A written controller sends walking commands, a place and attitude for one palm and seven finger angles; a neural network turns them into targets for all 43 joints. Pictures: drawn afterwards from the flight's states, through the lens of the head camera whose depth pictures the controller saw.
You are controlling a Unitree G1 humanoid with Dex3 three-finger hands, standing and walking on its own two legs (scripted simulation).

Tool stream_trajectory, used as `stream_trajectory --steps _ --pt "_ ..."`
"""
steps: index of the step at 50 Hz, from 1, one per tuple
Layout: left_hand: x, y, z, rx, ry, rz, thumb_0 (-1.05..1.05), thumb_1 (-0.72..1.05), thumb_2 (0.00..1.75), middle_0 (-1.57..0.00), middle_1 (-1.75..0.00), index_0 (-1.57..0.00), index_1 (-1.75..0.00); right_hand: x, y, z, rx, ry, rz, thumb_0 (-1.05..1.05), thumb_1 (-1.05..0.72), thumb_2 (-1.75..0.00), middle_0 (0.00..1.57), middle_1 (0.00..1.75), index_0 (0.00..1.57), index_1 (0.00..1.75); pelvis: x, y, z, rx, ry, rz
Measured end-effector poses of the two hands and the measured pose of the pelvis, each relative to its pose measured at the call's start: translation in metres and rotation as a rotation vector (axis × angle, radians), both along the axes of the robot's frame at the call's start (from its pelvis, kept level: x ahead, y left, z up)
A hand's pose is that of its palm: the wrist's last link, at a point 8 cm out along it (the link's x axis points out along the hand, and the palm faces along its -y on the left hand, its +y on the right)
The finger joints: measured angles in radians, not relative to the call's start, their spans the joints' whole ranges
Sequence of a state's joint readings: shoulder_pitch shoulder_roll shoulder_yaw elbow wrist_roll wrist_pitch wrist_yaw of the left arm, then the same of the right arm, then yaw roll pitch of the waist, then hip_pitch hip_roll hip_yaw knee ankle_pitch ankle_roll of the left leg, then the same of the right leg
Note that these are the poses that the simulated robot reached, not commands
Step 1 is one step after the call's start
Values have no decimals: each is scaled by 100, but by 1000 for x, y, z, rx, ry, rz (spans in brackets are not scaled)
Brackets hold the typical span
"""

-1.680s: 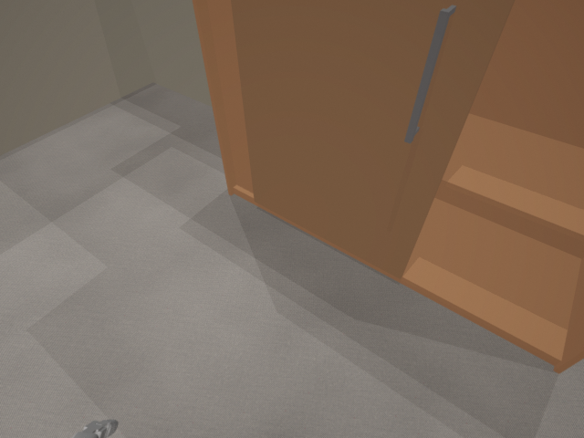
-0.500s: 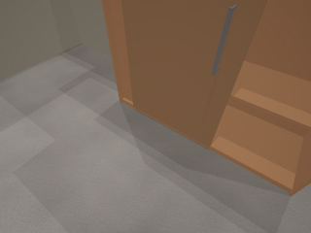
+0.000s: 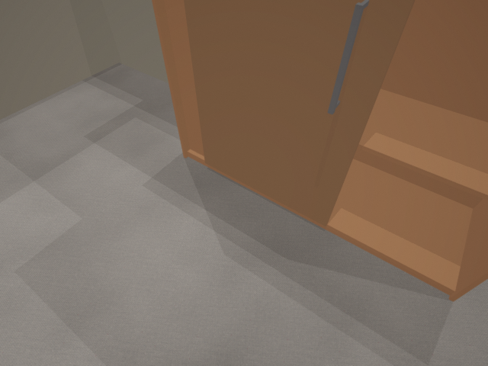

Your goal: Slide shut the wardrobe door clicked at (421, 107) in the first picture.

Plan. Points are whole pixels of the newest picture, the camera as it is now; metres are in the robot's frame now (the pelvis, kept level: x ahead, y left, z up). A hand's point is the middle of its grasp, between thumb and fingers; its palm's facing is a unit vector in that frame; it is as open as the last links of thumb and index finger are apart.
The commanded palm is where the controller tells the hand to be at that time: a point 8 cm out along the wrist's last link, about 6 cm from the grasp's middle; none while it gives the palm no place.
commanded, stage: turn to face it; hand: left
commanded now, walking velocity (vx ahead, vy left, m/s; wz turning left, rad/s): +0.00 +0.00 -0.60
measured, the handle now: (346, 63) +0.89 -0.22 +0.07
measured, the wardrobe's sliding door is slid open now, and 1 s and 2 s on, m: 0.57 0.57 0.57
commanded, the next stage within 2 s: take the last steps up to it in 0.84 s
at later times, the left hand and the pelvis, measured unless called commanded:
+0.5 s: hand out of the picture +0.05 +0.17 -0.16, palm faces -0.18 -0.96 -0.24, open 7.4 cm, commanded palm none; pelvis -0.02 -0.01 +0.00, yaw -15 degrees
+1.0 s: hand out of the picture +0.14 +0.21 -0.17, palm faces -0.43 -0.88 -0.21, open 7.4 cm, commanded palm none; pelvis -0.03 +0.06 +0.00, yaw -28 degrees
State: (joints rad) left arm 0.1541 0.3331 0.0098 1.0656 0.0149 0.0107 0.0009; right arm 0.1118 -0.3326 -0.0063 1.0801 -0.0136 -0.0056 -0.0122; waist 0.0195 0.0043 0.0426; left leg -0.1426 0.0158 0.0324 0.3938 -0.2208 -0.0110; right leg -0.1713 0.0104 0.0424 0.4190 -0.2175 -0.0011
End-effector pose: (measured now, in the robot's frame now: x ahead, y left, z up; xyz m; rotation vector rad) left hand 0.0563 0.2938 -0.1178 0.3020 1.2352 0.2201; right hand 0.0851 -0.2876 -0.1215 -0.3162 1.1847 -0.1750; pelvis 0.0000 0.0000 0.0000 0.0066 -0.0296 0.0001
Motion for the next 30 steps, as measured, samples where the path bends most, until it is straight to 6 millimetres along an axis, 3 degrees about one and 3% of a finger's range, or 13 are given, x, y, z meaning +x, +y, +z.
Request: stream_trajectory --steps 8,14,22,30 --pt "-1 -30 -20 -53 52 -61 1 90 90 -20 -30 -20 -30 -30 15 -20 63 -15 -103 0 -91 -89 20 30 20 30 -9 -5 -13 26 7 -93" --pt "-2 -63 -28 -69 42 -103 1 90 90 -20 -30 -20 -30 -59 11 -47 121 17 -182 0 -91 -89 20 30 20 30 -15 -19 -27 21 1 -152" --pt "-8 -81 -15 -101 80 -138 1 90 90 -20 -30 -21 -30 -78 9 -27 121 15 -259 0 -91 -89 20 30 20 30 -21 -19 -7 27 35 -225" --pt "16 -61 -17 -103 54 -211 1 90 90 -20 -30 -21 -30 -85 17 -10 69 -50 -333 0 -91 -89 20 30 20 30 -23 2 -5 16 47 -309"
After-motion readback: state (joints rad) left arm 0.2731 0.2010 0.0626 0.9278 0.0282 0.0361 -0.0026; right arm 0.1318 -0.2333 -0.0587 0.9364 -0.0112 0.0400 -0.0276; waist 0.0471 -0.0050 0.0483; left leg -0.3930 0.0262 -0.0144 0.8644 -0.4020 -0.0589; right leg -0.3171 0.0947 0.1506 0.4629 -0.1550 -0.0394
